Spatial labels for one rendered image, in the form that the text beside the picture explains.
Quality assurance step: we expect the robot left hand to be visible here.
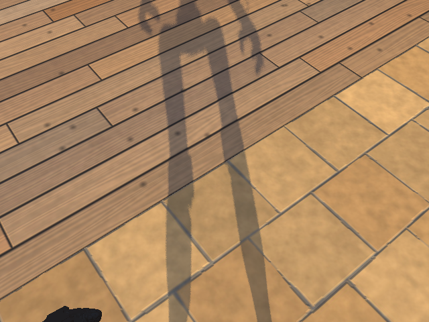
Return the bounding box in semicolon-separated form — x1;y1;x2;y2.
42;306;102;322

